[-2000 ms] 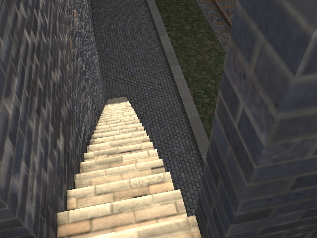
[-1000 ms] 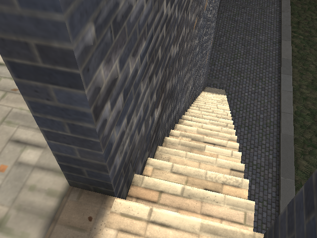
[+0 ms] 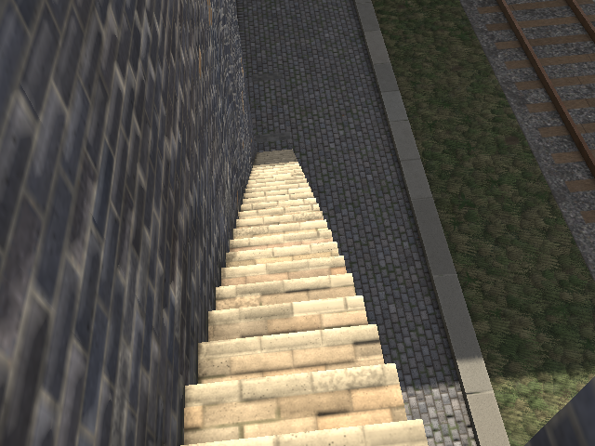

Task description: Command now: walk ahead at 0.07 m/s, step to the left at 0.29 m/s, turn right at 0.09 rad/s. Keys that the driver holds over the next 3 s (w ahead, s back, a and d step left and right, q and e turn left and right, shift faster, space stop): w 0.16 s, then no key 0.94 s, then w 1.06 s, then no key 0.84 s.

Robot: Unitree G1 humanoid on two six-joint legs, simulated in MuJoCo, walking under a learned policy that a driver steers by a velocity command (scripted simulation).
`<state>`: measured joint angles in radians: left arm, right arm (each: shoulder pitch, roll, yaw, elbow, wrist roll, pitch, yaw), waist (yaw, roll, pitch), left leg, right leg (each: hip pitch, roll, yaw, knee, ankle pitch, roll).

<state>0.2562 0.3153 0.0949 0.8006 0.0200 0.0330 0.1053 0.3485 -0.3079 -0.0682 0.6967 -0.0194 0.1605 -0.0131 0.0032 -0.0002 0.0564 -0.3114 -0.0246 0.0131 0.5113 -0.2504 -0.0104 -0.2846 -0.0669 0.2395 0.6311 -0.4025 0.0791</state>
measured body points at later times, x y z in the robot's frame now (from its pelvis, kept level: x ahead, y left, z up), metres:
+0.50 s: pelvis +0.08 +0.06 +0.01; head +0.08 +0.08 +0.46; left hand +0.19 +0.31 -0.12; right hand +0.15 -0.18 -0.11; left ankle +0.02 +0.13 -0.72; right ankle +0.11 -0.15 -0.65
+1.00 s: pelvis +0.09 -0.01 +0.02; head +0.11 -0.03 +0.47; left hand +0.10 +0.24 -0.13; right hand +0.05 -0.24 -0.14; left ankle +0.03 +0.13 -0.72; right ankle +0.09 -0.15 -0.72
